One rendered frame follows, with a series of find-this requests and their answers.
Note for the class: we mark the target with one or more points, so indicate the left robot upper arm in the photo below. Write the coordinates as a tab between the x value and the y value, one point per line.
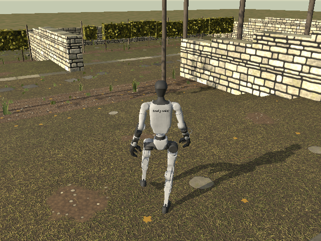
142	115

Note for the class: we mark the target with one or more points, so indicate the left robot hand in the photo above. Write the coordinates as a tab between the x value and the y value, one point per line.
132	150

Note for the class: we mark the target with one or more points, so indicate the right robot forearm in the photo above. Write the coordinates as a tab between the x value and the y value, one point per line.
185	132

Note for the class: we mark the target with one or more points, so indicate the left robot forearm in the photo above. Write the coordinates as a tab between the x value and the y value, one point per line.
136	136

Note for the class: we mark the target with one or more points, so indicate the right robot upper arm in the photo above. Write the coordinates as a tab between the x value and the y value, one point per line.
179	114

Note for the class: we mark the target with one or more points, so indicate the right robot hand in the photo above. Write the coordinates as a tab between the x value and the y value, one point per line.
183	140

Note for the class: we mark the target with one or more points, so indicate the robot left thigh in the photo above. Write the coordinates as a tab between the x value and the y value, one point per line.
148	145

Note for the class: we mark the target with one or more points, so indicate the robot left shin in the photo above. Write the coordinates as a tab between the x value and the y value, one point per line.
144	165

